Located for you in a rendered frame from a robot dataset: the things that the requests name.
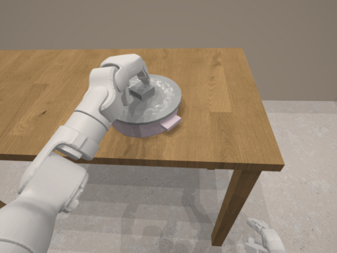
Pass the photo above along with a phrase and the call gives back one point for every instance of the robot right hand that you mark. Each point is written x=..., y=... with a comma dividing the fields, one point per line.
x=270, y=239

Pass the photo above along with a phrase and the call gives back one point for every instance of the left robot forearm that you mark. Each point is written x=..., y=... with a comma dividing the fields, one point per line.
x=80, y=136

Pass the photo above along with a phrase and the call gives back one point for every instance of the lid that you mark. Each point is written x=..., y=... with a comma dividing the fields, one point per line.
x=158, y=106

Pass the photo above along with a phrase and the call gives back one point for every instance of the robot left upper arm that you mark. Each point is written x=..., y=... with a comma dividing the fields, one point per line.
x=27, y=223

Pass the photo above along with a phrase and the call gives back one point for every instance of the table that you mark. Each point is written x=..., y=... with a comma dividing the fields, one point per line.
x=224, y=123

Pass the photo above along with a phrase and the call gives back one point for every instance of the robot left hand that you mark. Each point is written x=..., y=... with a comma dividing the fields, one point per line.
x=134, y=65

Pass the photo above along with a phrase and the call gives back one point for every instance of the pot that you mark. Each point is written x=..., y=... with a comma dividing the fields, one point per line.
x=143, y=131

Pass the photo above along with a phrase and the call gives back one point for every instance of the knob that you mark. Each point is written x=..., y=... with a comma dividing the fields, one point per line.
x=142, y=91

